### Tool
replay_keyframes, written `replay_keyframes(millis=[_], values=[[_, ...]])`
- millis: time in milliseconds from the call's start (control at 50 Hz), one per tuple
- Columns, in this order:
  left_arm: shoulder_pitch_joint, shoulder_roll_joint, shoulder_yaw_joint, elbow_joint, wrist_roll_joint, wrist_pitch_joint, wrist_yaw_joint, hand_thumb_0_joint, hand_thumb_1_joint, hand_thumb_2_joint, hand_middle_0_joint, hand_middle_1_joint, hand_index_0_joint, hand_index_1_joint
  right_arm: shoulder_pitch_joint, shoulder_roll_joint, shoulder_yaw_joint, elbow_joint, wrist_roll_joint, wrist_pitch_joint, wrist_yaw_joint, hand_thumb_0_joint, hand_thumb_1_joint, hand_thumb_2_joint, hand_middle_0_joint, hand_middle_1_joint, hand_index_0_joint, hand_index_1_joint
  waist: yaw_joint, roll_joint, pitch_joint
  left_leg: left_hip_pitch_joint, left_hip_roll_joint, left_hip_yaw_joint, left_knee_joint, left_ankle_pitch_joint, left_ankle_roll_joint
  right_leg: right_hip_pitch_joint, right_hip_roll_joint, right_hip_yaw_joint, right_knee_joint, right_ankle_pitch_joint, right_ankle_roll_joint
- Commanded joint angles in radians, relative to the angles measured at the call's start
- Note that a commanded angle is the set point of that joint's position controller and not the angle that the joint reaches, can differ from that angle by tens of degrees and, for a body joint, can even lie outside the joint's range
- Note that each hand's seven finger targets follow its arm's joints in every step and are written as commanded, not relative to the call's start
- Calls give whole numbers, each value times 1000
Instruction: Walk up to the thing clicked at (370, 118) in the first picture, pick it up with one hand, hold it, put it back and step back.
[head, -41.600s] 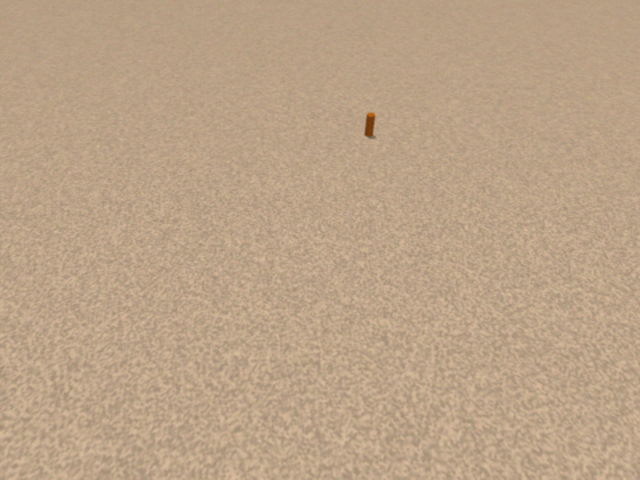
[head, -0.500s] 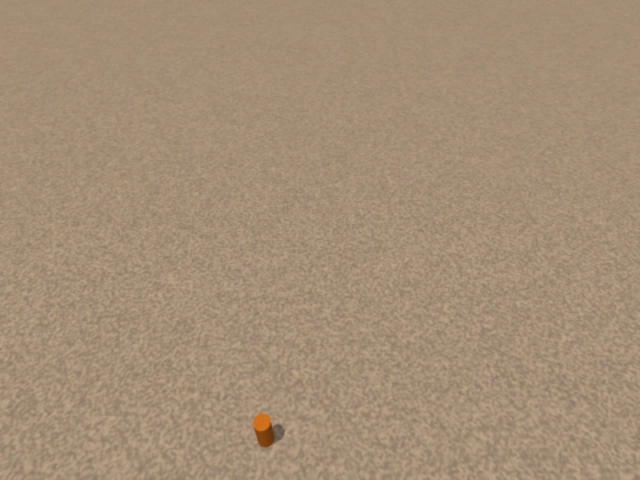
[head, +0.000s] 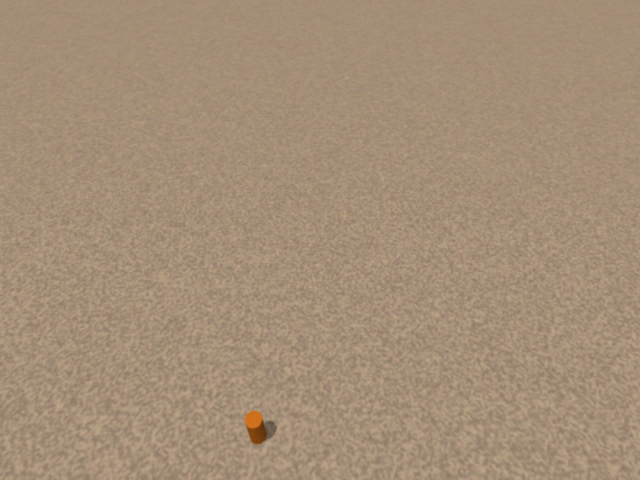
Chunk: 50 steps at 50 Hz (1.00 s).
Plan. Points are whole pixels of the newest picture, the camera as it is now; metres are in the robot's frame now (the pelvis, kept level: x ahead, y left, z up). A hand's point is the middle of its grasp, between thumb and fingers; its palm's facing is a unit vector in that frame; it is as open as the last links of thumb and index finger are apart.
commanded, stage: stand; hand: left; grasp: from above
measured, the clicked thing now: (256, 427) +0.45 +0.20 -0.72
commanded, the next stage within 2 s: step back in 1.26 s
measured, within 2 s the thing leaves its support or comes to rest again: neither
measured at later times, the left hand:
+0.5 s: hand out of the picture +0.08 +0.24 -0.16, palm faces +0.02 -0.94 -0.34, open 7.4 cm
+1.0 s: hand out of the picture +0.09 +0.24 -0.16, palm faces +0.01 -0.94 -0.34, open 7.4 cm
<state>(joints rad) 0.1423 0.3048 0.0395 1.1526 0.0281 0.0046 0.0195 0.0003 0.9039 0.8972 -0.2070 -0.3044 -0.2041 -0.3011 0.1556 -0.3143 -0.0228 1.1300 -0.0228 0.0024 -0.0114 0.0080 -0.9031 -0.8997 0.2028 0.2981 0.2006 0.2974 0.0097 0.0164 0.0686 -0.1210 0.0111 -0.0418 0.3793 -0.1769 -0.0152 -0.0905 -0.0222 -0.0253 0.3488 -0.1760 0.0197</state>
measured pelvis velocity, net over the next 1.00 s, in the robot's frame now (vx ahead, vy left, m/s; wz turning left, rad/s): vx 0.02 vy -0.01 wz -0.01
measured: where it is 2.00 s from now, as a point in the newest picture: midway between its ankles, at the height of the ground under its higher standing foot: outside the picture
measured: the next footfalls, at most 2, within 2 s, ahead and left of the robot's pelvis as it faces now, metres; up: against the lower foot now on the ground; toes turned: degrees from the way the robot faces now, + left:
right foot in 1.94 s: -0.12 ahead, -0.10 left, +0.00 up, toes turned -3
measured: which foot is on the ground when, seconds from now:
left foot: down 0.00-1.00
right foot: down 0.00-1.00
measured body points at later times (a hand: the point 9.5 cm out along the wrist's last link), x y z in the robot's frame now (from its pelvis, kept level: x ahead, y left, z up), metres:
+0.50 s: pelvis +0.01 +0.00 +0.00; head +0.02 -0.01 +0.45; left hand +0.08 +0.29 -0.13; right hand +0.09 -0.29 -0.14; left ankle +0.03 +0.13 -0.75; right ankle +0.01 -0.13 -0.75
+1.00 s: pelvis +0.02 -0.01 +0.00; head +0.03 -0.01 +0.45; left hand +0.09 +0.29 -0.13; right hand +0.09 -0.30 -0.14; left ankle +0.03 +0.13 -0.75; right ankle +0.01 -0.13 -0.75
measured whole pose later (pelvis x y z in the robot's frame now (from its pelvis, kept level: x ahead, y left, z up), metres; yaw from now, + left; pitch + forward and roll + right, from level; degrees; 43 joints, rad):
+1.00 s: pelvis +0.02 -0.01 +0.00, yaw +0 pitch -3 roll +0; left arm 0.10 0.33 0.03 1.15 0.02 0.00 0.01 0.00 0.90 0.90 -0.21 -0.30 -0.20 -0.30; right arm 0.11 -0.33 -0.01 1.13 -0.02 -0.01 0.00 0.01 -0.90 -0.90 0.20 0.30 0.20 0.30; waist 0.01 0.01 0.06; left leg -0.11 0.02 -0.04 0.34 -0.18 -0.03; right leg -0.09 -0.01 -0.02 0.32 -0.19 0.01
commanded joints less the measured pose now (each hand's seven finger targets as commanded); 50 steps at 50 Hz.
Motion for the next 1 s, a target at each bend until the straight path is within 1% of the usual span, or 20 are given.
replay_keyframes(millis=[0, 20, 60, 80, 160, 260, 340, 360, 420, 460, 580, 620, 700, 720, 760, 820, 900, 920, 940, 980], values=[[-45, 207, 32, -59, -4, -19, 6, 0, 900, 900, -200, -300, -200, -301, -42, -200, -29, -57, 2, -20, -14, 0, -900, -900, 200, 300, 200, 300, -4, -10, -8, -51, 86, -87, -97, -43, 35, -21, -90, 89, -79, -51, -26], [-40, 207, 31, -56, -4, -17, 5, 0, 900, 900, -200, -300, -200, -301, -43, -198, -28, -56, 3, -19, -14, 0, -900, -900, 200, 300, 200, 300, -3, -4, -4, -48, 85, -90, -101, -59, 35, -36, -88, 86, -76, -68, -27], [-37, 201, 28, -56, -6, -19, 4, 0, 900, 900, -200, -300, -200, -301, -47, -203, -30, -56, 3, -21, -13, 0, -900, -900, 200, 300, 200, 300, -3, 1, -25, -40, 89, -86, -94, -29, 36, -19, -94, 88, -76, -35, -30], [-42, 203, 28, -57, -6, -18, 4, 0, 900, 900, -200, -300, -200, -301, -49, -196, -27, -54, 4, -20, -12, 0, -900, -900, 200, 300, 200, 300, -2, -5, -7, -56, 88, -89, -103, -51, 35, -28, -88, 85, -74, -55, -29], [-51, 203, 30, -58, -10, -23, 3, 0, 900, 900, -200, -300, -200, -301, -55, -196, -23, -55, 3, -26, -12, 0, -900, -900, 200, 300, 200, 300, -3, -8, -51, -25, 93, -82, -90, 46, 39, 6, -99, 89, -64, 40, -30], [-61, 212, 31, -59, -12, -25, 4, 0, 900, 900, -200, -300, -200, -301, -55, -203, -22, -53, 5, -28, -13, 0, -900, -900, 200, 300, 200, 300, -6, -14, -65, 5, 98, -74, -82, 133, 36, 9, -102, 87, -64, 94, -30], [-56, 210, 30, -53, -12, -23, 3, 0, 900, 900, -200, -300, -200, -301, -59, -204, -22, -49, 6, -27, -13, 0, -900, -900, 200, 300, 200, 300, -5, -17, -61, 3, 99, -73, -85, 118, 35, 9, -99, 82, -69, 77, -29], [-63, 212, 31, -55, -13, -23, 1, 0, 900, 900, -200, -300, -200, -301, -56, -204, -19, -46, 4, -26, -13, 0, -900, -900, 200, 300, 200, 300, -8, -12, -46, -12, 95, -72, -92, 83, 33, 2, -98, 85, -75, 60, -25], [-61, 213, 29, -57, -11, -25, 0, 0, 900, 900, -200, -300, -200, -301, -76, -208, -20, -54, 5, -28, -12, 0, -900, -900, 200, 300, 200, 300, -3, -14, -60, 6, 99, -74, -91, 96, 33, -1, -99, 82, -73, 60, -26], [-69, 215, 31, -55, -12, -24, 0, 0, 900, 900, -200, -300, -200, -301, -71, -205, -19, -50, 5, -26, -12, 0, -900, -900, 200, 300, 200, 300, -6, -18, -47, -8, 98, -77, -96, 62, 32, -5, -98, 83, -75, 31, -27], [-74, 220, 29, -61, -13, -28, 0, 0, 900, 900, -200, -300, -200, -301, -75, -209, -20, -52, 5, -28, -9, 0, -900, -900, 200, 300, 200, 300, -8, -12, -76, 8, 102, -71, -86, 148, 32, 16, -103, 82, -67, 103, -29], [-74, 220, 30, -58, -15, -27, -2, 0, 900, 900, -200, -300, -200, -301, -72, -215, -20, -51, 5, -29, -11, 0, -900, -900, 200, 300, 200, 300, -9, -10, -77, 6, 103, -68, -82, 142, 35, 22, -105, 87, -67, 112, -31], [-73, 223, 29, -63, -14, -29, -1, 0, 900, 900, -200, -300, -200, -301, -85, -213, -19, -56, 7, -31, -9, 0, -900, -900, 200, 300, 200, 300, -4, -16, -88, 31, 106, -69, -81, 193, 31, 18, -103, 77, -61, 145, -29], [-74, 221, 29, -62, -14, -28, -2, 0, 900, 900, -200, -300, -200, -301, -79, -217, -18, -53, 7, -30, -10, 0, -900, -900, 200, 300, 200, 300, -6, -17, -76, 22, 104, -70, -83, 152, 30, 10, -102, 82, -71, 112, -25], [-80, 223, 29, -66, -12, -29, -1, 0, 900, 900, -200, -300, -200, -300, -85, -219, -21, -56, 6, -28, -10, 0, -900, -900, 200, 300, 200, 300, -7, -15, -93, 39, 107, -66, -75, 175, 31, 17, -108, 82, -67, 138, -30], [-77, 226, 29, -62, -16, -28, -3, 0, 900, 900, -200, -300, -200, -300, -77, -214, -17, -51, 7, -26, -8, 0, -900, -900, 200, 300, 200, 300, -9, -12, -59, 2, 102, -70, -94, 111, 29, 10, -101, 83, -77, 78, -29], [-79, 230, 28, -71, -14, -31, -4, 0, 900, 900, -200, -300, -200, -300, -88, -221, -19, -57, 7, -30, -7, 0, -900, -900, 200, 300, 200, 300, -6, -6, -92, 28, 109, -66, -79, 172, 30, 22, -107, 84, -65, 140, -32], [-83, 232, 28, -70, -15, -30, -3, 0, 900, 900, -200, -300, -200, -300, -75, -218, -17, -53, 8, -29, -7, 0, -900, -900, 200, 300, 200, 300, -11, -12, -83, 19, 108, -66, -85, 160, 28, 22, -106, 85, -65, 122, -33], [-81, 226, 27, -73, -16, -32, -3, 0, 900, 900, -200, -300, -200, -300, -81, -227, -20, -56, 6, -30, -8, 0, -900, -900, 200, 300, 200, 300, -9, -6, -96, 25, 111, -65, -77, 179, 32, 30, -109, 86, -66, 153, -32], [-78, 232, 27, -71, -16, -31, -3, 0, 900, 900, -200, -300, -200, -300, -80, -223, -19, -54, 8, -28, -7, 0, -900, -900, 200, 300, 200, 300, -9, -11, -78, 16, 108, -69, -91, 159, 28, 21, -103, 80, -66, 122, -31]])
